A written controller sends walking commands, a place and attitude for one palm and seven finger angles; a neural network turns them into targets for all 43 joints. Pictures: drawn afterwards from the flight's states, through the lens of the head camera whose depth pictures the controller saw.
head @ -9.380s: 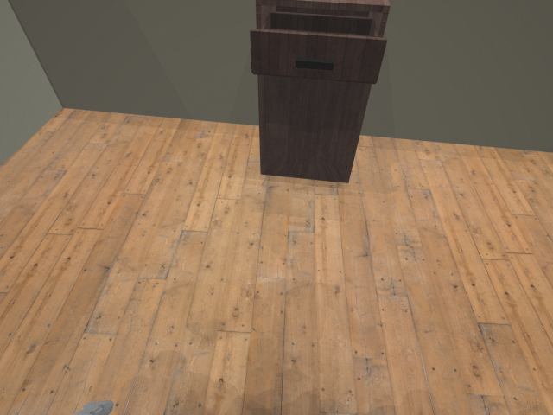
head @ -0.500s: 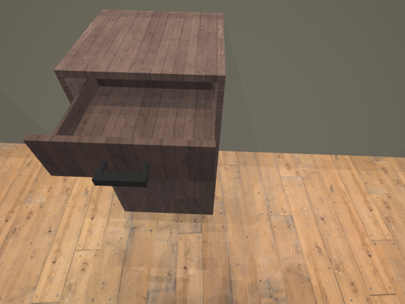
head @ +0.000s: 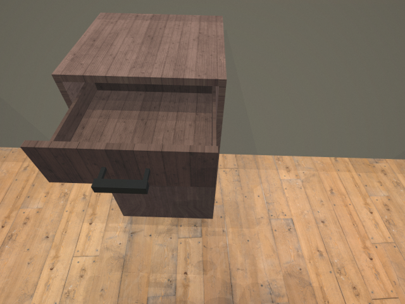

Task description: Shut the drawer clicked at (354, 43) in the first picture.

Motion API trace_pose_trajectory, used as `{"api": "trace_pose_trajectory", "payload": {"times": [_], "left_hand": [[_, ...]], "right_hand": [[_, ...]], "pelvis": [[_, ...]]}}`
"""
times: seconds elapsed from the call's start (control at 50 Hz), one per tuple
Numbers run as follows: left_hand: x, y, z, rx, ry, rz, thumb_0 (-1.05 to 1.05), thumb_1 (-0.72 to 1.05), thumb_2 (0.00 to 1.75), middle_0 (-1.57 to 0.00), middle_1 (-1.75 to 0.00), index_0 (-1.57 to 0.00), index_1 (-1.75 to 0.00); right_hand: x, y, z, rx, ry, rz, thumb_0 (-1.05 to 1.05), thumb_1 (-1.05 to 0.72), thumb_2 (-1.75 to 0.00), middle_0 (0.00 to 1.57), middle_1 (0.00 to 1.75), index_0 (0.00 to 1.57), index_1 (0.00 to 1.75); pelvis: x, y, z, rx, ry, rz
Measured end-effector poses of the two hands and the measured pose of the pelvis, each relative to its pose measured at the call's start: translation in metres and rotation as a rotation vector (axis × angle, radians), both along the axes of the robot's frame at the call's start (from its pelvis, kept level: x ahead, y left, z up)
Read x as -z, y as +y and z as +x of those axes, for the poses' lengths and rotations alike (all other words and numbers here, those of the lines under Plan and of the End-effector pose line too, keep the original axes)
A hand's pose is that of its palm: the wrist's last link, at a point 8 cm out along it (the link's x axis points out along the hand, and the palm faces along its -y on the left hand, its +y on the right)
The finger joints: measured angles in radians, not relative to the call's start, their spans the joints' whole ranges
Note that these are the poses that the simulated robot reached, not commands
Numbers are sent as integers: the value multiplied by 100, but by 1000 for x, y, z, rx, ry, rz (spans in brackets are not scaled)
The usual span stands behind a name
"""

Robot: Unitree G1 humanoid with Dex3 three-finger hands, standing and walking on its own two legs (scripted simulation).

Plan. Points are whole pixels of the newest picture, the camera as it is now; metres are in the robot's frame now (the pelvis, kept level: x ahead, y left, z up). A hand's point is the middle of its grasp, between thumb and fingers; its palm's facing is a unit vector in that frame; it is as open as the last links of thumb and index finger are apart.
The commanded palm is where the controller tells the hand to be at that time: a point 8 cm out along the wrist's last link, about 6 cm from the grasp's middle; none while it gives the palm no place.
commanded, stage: raise the hand and make a fist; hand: left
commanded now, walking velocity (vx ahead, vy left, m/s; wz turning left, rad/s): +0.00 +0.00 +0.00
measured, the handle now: (123, 178) +0.38 +0.21 +0.00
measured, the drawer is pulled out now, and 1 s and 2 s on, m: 0.24 0.24 0.24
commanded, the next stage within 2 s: bring the fist close to the handle in 1.96 s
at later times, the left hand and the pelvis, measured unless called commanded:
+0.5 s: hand out of the picture +0.12 +0.15 -0.05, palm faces +0.06 -1.00 +0.01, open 5.9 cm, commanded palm +0.11 +0.22 -0.02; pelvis -0.05 -0.03 -0.06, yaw +2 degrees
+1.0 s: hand (95, 277) +0.16 +0.19 +0.04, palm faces +0.09 -0.99 -0.07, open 3.5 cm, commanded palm +0.12 +0.23 +0.04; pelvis -0.04 -0.01 -0.04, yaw +0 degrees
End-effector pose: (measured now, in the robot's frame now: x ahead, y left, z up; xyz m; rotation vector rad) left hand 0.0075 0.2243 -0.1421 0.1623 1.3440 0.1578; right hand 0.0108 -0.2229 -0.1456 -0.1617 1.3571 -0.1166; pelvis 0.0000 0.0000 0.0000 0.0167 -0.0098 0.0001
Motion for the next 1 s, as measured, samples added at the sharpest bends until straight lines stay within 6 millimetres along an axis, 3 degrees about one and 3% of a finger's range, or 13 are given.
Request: {"api": "trace_pose_trajectory", "payload": {"times": [0.1,0.16,0.24,0.3,0.34,0.4,0.5,0.58,0.68,0.76,0.82,0.92,1.0], "left_hand": [[-5,2,6,-48,-30,3,1,92,90,-20,-30,-20,-30],[-57,18,61,-82,-420,81,3,94,90,-22,-31,-21,-31],[-131,17,131,-35,-881,105,3,94,90,-25,-35,-24,-35],[-161,3,158,42,-1149,30,2,93,90,-29,-39,-28,-40],[-160,-12,158,94,-1262,-66,1,93,90,-32,-43,-31,-43],[-135,-27,136,145,-1289,-189,1,92,90,-37,-49,-37,-49],[-98,-18,84,79,-1169,-145,1,90,90,-47,-59,-47,-60],[-122,0,69,41,-1290,4,2,90,90,-56,-68,-55,-68],[-160,-9,99,183,-1479,-32,2,90,90,-65,-78,-65,-79],[-154,-22,135,292,-1329,-178,1,90,90,-73,-87,-73,-88],[-147,-15,148,224,-1209,-205,1,90,90,-79,-93,-79,-94],[-167,13,140,88,-1264,-76,2,90,90,-89,-104,-89,-105],[-181,19,125,128,-1330,-49,2,90,90,-97,-113,-96,-113]], "right_hand": [[-4,-4,11,6,-37,-12,1,-93,-90,20,30,20,30],[-16,-10,37,-13,-254,-47,1,-92,-90,20,30,20,30],[-27,-21,83,-40,-506,-52,1,-92,-90,20,30,20,30],[-38,-29,115,-59,-653,-59,1,-91,-90,20,30,20,30],[-46,-34,132,-78,-730,-65,1,-91,-90,20,30,20,30],[-56,-42,151,-126,-813,-80,1,-91,-90,20,30,20,30],[-58,-46,167,-187,-877,-105,1,-91,-90,20,30,20,30],[-45,-37,162,-211,-876,-82,1,-91,-90,20,30,20,30],[-17,-23,134,-201,-811,-15,1,-91,-90,20,30,20,30],[-5,-20,99,-128,-717,8,1,-91,-90,21,30,20,30],[-6,-27,77,-60,-656,-11,1,-91,-90,21,30,20,30],[-15,-43,58,-4,-603,-72,2,-91,-90,21,30,20,30],[-24,-47,64,-37,-611,-109,2,-91,-90,20,30,20,30]], "pelvis": [[0,0,2,2,13,-9],[1,0,1,1,22,7],[8,-1,-8,-32,51,7],[17,-5,-18,-26,104,3],[27,-10,-25,-17,139,6],[41,-18,-36,-14,170,8],[60,-28,-48,-32,180,-5],[69,-34,-55,-51,172,-28],[72,-36,-64,-63,155,-49],[64,-35,-65,-47,146,-36],[55,-32,-59,-22,140,-20],[44,-23,-47,1,134,-12],[41,-12,-42,-7,131,-22]]}}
